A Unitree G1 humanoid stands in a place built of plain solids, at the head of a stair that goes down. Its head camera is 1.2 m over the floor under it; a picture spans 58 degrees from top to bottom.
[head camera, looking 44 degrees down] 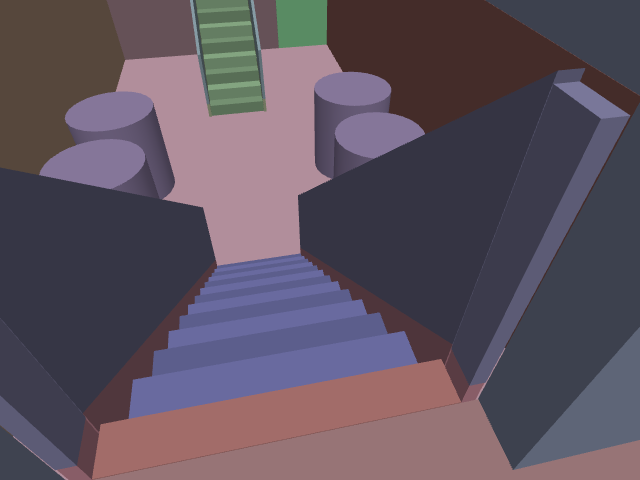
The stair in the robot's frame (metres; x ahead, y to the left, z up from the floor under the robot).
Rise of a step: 0.21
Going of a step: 0.25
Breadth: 1.01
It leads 12 degrees to the left of straight ahead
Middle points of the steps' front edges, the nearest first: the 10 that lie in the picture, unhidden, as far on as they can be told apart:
0.61 0.12 0.00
0.86 0.17 -0.21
1.10 0.22 -0.43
1.35 0.27 -0.64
1.60 0.32 -0.85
1.84 0.37 -1.07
2.09 0.42 -1.28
2.34 0.47 -1.50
2.58 0.52 -1.71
2.83 0.57 -1.92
